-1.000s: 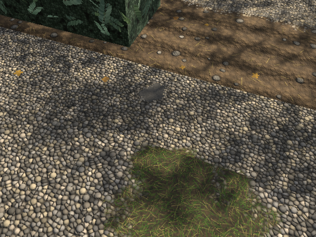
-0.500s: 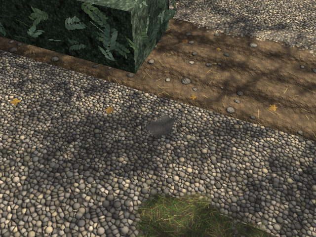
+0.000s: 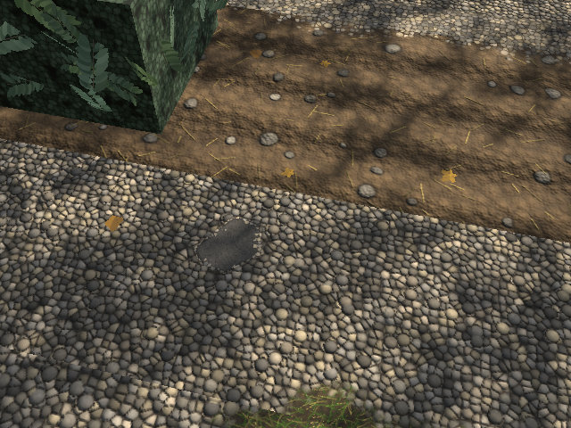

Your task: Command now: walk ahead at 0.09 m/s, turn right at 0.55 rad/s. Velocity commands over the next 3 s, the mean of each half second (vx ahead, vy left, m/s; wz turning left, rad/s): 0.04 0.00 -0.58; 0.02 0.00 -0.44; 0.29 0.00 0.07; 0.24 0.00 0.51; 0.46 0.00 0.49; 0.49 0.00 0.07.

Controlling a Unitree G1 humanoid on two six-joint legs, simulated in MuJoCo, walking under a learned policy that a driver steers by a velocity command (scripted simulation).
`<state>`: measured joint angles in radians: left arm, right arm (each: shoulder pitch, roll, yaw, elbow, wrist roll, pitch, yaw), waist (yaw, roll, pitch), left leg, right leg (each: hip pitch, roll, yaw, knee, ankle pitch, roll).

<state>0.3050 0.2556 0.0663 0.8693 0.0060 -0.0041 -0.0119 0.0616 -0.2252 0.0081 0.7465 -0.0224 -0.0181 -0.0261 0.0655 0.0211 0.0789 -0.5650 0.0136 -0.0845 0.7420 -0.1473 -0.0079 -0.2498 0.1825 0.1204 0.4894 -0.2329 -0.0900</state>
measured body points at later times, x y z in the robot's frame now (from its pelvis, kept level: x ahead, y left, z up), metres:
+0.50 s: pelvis +0.00 +0.02 -0.01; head +0.01 +0.00 +0.44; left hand +0.21 +0.23 -0.11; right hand +0.02 -0.28 -0.13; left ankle +0.11 +0.12 -0.73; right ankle -0.04 -0.06 -0.74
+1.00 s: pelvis +0.00 +0.03 +0.00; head +0.01 +0.03 +0.45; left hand +0.21 +0.21 -0.12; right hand -0.03 -0.27 -0.10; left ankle +0.04 +0.12 -0.74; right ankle -0.04 -0.06 -0.73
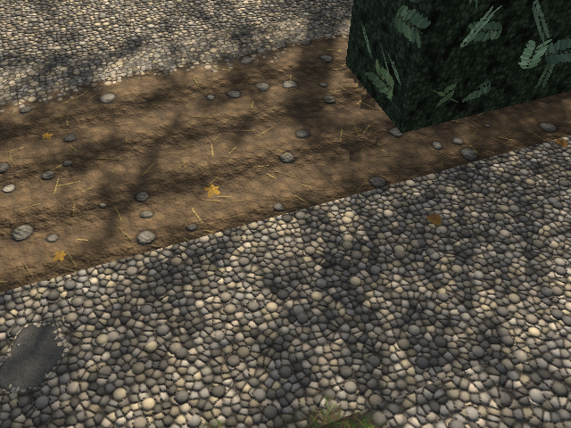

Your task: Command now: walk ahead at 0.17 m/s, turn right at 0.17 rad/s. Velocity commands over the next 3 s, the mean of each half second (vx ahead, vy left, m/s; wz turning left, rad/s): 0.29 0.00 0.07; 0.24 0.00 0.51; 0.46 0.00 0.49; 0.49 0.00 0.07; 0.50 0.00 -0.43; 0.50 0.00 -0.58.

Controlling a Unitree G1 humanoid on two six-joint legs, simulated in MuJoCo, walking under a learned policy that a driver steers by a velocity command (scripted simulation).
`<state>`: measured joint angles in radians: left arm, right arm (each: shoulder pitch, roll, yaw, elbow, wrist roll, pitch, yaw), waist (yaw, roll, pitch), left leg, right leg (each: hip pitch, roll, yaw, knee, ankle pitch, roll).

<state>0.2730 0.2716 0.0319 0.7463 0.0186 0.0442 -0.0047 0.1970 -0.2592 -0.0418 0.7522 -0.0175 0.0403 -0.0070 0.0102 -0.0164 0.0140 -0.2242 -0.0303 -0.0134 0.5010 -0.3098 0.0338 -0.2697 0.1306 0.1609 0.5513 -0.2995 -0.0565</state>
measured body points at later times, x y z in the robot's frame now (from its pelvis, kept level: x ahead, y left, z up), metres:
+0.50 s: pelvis +0.13 -0.04 +0.00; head +0.16 -0.06 +0.45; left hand +0.29 +0.22 -0.09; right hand +0.13 -0.31 -0.15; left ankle +0.01 +0.08 -0.67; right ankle +0.19 -0.13 -0.73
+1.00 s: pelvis +0.23 +0.01 +0.00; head +0.24 +0.04 +0.44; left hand +0.15 +0.28 -0.15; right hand +0.49 -0.17 -0.08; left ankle +0.21 +0.08 -0.73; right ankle +0.20 -0.13 -0.70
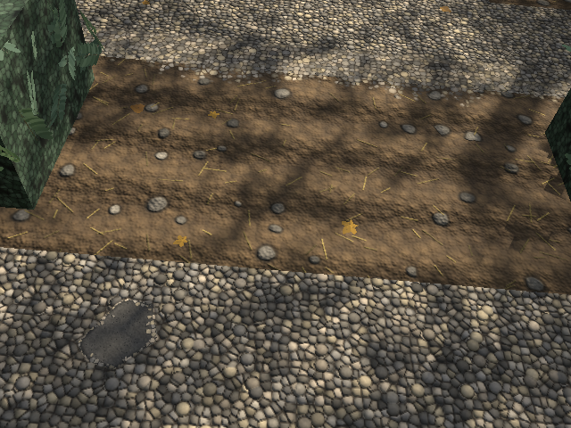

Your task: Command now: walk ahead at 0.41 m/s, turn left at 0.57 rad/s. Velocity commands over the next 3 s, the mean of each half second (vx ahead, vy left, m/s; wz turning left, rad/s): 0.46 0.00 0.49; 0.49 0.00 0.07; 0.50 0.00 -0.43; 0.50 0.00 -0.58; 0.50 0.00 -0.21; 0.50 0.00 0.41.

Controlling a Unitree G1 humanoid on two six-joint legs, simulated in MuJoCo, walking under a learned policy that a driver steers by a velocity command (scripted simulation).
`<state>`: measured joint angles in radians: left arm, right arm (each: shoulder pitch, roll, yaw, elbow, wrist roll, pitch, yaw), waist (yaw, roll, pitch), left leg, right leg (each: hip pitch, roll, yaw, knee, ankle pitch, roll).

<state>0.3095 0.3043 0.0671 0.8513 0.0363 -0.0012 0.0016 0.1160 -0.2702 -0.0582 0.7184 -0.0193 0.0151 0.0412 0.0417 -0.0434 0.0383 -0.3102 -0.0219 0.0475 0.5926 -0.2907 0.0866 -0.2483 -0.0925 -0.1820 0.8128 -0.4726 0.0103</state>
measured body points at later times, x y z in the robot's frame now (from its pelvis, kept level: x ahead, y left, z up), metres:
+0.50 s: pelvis +0.26 +0.00 -0.03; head +0.27 +0.00 +0.41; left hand +0.42 +0.30 -0.11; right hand +0.26 -0.30 -0.15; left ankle +0.01 +0.08 -0.73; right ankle +0.46 -0.10 -0.75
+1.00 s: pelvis +0.56 +0.01 -0.14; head +0.60 +0.03 +0.31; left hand +0.42 +0.21 -0.29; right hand +0.83 -0.13 -0.24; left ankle +0.68 +0.13 -0.86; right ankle +0.47 -0.11 -0.88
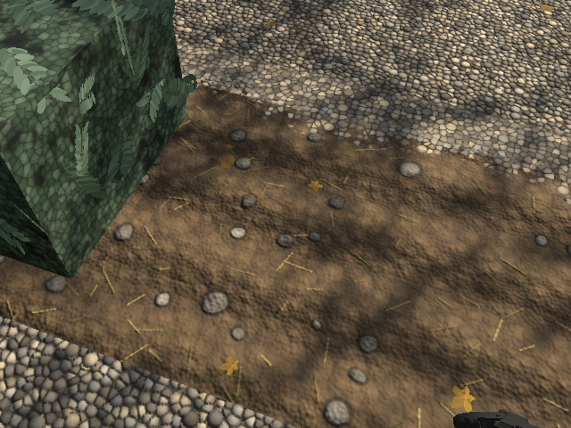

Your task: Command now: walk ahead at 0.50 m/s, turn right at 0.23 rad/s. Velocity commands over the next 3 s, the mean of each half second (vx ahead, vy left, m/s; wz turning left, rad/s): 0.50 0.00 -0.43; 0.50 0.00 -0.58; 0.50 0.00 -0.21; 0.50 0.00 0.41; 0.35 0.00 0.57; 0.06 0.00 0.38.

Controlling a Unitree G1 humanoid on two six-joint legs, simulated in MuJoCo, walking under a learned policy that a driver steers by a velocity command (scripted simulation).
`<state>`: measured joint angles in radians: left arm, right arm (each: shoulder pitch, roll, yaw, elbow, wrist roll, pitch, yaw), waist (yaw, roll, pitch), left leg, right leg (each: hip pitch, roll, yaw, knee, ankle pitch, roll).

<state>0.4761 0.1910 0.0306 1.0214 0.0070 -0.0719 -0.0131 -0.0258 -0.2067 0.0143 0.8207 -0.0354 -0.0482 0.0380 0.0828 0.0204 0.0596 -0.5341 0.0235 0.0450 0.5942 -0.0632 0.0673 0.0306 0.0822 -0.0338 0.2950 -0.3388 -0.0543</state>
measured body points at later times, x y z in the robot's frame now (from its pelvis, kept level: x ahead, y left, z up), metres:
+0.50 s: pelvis +0.24 -0.02 +0.00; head +0.28 -0.03 +0.45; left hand +0.47 +0.16 -0.12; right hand +0.14 -0.25 -0.14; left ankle +0.14 +0.09 -0.73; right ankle +0.36 -0.16 -0.70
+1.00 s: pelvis +0.48 -0.14 +0.01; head +0.50 -0.17 +0.46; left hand +0.60 +0.12 -0.12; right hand +0.53 -0.44 -0.10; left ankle +0.71 -0.09 -0.68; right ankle +0.37 -0.14 -0.73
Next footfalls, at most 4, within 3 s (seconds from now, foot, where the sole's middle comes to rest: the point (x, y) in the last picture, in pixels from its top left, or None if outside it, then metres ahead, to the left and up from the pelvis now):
0.04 left None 0.18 0.09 -0.77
0.58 right None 0.40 -0.15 -0.77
1.14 left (387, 310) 0.76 -0.18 -0.77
1.64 right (507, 298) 0.83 -0.49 -0.77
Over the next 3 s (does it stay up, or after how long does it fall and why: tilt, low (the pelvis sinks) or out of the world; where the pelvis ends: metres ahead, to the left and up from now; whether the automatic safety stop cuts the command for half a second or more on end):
stays up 1.20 -0.51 0.01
